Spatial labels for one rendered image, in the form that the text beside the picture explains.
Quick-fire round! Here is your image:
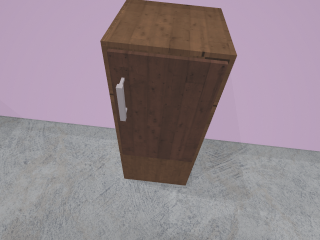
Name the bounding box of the handle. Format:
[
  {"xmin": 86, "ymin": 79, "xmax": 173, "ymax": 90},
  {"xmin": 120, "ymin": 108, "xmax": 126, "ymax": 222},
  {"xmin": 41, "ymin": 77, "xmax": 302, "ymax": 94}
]
[{"xmin": 116, "ymin": 77, "xmax": 128, "ymax": 121}]

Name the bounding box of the cupboard door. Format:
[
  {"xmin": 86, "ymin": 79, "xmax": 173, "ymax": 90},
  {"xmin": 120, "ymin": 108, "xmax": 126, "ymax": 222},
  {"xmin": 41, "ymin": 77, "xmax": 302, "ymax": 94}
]
[{"xmin": 107, "ymin": 48, "xmax": 229, "ymax": 162}]

